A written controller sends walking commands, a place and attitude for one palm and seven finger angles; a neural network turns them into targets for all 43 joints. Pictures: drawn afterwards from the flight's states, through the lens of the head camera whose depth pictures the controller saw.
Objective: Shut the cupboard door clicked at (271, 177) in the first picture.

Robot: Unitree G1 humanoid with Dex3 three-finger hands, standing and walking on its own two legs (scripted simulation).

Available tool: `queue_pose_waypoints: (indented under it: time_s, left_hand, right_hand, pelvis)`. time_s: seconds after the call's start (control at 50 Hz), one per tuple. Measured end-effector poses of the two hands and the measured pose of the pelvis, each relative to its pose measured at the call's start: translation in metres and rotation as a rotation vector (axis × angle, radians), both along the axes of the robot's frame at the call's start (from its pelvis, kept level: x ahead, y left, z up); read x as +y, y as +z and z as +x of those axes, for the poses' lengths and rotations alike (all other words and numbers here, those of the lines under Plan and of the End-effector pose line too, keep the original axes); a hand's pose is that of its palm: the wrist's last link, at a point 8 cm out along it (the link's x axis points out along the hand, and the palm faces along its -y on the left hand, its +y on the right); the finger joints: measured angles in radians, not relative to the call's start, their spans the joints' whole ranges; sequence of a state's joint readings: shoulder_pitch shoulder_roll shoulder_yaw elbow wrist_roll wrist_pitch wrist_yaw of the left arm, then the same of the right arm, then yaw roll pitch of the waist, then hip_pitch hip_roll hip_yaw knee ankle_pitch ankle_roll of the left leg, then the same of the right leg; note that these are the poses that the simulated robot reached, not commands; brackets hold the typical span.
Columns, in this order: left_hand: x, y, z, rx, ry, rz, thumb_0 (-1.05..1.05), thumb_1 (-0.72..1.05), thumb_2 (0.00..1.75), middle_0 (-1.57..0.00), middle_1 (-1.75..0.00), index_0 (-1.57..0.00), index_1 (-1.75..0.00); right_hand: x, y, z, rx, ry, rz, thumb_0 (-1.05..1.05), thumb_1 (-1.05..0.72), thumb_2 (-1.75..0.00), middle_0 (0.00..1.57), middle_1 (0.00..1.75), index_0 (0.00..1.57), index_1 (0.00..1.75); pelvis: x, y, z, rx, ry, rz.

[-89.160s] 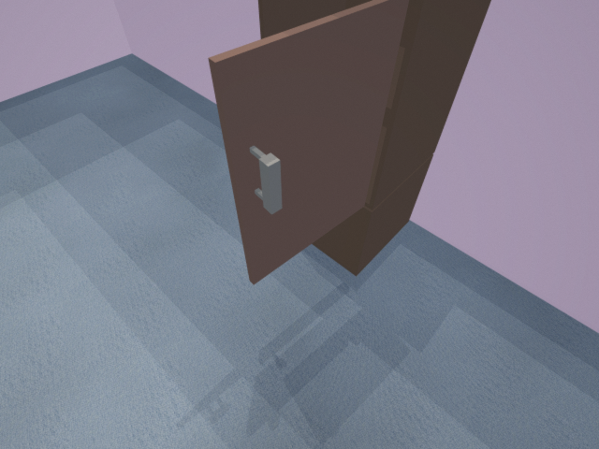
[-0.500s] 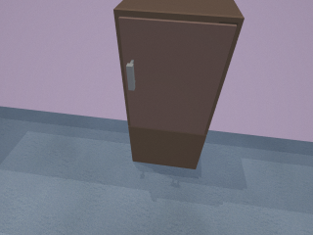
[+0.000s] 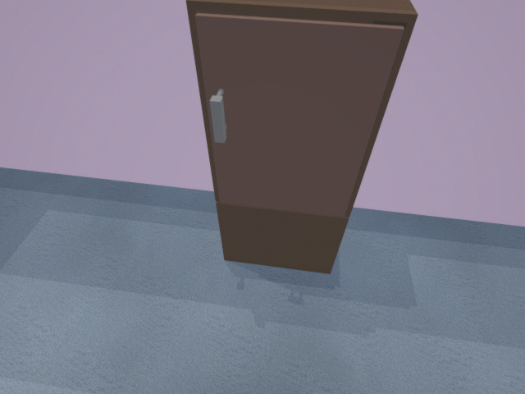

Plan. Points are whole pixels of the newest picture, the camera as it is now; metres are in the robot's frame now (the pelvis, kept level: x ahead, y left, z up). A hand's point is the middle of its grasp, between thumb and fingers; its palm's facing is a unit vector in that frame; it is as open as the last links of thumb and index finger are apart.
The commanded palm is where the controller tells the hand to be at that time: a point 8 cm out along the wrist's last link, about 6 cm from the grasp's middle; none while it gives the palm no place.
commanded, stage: look to check the result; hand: left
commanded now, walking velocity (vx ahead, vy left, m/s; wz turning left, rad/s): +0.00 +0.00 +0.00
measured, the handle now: (220, 115) +0.74 +0.15 +0.02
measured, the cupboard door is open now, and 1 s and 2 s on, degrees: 0 0 0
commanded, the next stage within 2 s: stand and wait in 0.16 s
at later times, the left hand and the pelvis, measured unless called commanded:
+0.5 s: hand out of the picture -0.03 +0.15 -0.18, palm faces +0.06 -0.98 -0.17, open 7.4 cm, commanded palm none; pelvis +0.01 +0.00 +0.00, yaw +0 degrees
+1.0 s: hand out of the picture -0.02 +0.15 -0.17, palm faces +0.05 -0.98 -0.18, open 7.4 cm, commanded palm none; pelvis +0.02 -0.01 +0.00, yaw +0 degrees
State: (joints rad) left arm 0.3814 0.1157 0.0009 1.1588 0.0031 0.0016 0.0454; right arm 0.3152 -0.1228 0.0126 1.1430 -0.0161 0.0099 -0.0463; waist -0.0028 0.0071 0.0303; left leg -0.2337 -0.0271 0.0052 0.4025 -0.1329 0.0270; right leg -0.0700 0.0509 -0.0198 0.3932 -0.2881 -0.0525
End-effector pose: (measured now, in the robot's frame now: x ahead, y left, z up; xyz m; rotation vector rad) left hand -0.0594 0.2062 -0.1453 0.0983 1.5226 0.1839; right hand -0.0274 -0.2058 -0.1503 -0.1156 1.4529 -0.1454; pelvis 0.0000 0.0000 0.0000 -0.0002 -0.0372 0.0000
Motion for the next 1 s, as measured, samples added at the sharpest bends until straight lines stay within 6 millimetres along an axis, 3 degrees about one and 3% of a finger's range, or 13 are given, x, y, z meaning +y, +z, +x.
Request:
queue_pose_waypoints:
  time_s: [0.2,0.44,1.0]
  left_hand:
    - [-0.008,-0.002,0.012,-0.025,-0.001,-0.020,0.00,0.91,0.90,-0.20,-0.30,-0.19,-0.30]
    - [-0.006,-0.002,0.026,-0.044,-0.009,-0.012,0.00,0.90,0.90,-0.20,-0.30,-0.19,-0.30]
    - [-0.010,0.001,0.037,-0.036,-0.010,0.006,0.00,0.90,0.90,-0.20,-0.30,-0.19,-0.30]
  right_hand:
    - [-0.003,0.001,0.015,-0.024,0.013,-0.008,0.00,-0.91,-0.89,0.20,0.30,0.20,0.30]
    - [-0.005,0.002,0.019,-0.019,0.011,-0.010,0.00,-0.91,-0.89,0.20,0.30,0.20,0.30]
    - [-0.016,0.000,0.035,-0.022,0.016,-0.010,0.00,-0.91,-0.89,0.20,0.30,0.20,0.30]
  pelvis:
    - [-0.001,0.000,0.004,0.003,0.002,0.002]
    - [-0.002,0.001,0.009,0.005,0.002,0.004]
    - [-0.011,0.001,0.023,0.008,-0.002,0.013]
